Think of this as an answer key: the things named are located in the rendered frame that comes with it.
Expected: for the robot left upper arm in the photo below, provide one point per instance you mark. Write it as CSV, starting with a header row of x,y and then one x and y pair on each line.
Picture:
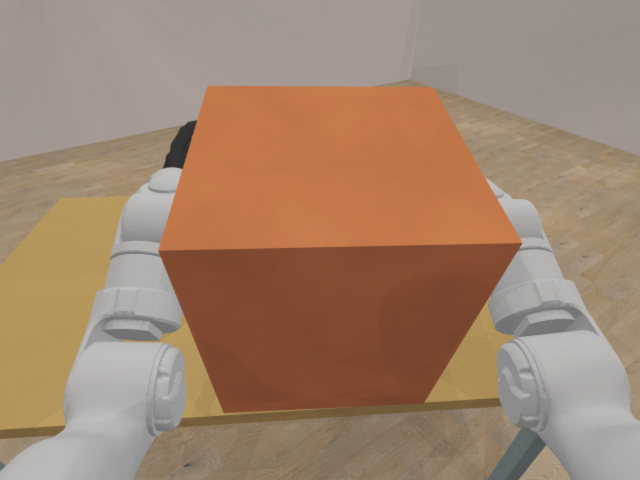
x,y
122,395

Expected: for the left robot hand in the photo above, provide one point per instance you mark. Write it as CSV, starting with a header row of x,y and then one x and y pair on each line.
x,y
179,146

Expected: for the table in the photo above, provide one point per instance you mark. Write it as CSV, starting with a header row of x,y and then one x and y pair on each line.
x,y
47,290

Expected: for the left robot forearm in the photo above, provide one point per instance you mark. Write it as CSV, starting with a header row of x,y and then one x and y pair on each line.
x,y
138,301

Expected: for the carton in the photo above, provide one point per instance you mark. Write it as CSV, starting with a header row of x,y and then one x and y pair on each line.
x,y
330,246

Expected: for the robot right upper arm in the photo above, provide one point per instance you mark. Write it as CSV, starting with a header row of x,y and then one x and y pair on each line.
x,y
569,388

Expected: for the right robot forearm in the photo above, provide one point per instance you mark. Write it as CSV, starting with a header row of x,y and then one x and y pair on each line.
x,y
532,297

